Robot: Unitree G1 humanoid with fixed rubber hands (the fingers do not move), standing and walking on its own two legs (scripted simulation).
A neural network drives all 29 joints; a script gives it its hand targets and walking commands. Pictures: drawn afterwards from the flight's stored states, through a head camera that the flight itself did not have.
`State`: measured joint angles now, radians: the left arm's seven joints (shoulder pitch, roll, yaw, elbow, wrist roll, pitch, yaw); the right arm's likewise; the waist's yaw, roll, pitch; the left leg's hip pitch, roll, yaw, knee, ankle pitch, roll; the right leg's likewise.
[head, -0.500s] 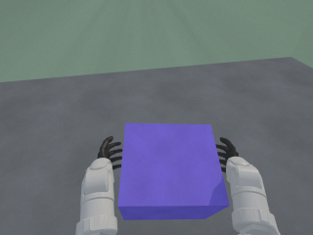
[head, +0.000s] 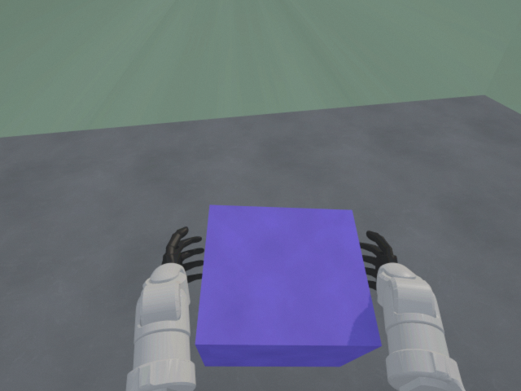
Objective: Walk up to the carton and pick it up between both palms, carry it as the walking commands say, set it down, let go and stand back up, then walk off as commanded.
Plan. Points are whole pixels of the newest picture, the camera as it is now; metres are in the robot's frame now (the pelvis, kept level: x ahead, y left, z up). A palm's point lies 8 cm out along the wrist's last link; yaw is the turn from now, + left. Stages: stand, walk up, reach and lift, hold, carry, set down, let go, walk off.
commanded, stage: hold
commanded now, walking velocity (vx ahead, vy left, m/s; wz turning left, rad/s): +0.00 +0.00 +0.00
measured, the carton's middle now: (277, 289) +0.32 +0.01 -0.02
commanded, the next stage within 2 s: carry in 0.12 s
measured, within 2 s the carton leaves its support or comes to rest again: neither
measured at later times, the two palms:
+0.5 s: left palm (173, 288) +0.25 +0.16 +0.08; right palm (399, 289) +0.26 -0.17 +0.07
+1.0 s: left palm (158, 383) +0.13 +0.15 +0.08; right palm (434, 382) +0.14 -0.18 +0.06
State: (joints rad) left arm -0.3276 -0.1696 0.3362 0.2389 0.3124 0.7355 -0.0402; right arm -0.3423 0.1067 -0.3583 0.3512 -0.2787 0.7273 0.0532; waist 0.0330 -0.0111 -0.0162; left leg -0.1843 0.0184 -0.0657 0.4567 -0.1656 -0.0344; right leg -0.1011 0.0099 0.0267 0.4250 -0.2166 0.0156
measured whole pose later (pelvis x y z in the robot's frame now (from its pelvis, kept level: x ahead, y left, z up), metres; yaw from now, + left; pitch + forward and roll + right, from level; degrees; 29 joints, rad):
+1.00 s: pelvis -0.16 -0.02 -0.03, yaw +1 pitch +3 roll +1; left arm -0.33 -0.17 0.23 -0.15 0.21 1.18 0.16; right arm -0.34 0.12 -0.22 -0.13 -0.18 1.23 -0.09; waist 0.03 0.03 -0.11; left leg -0.54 0.00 -0.06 1.03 -0.44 -0.04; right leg -0.54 -0.01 -0.05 0.71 -0.23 -0.05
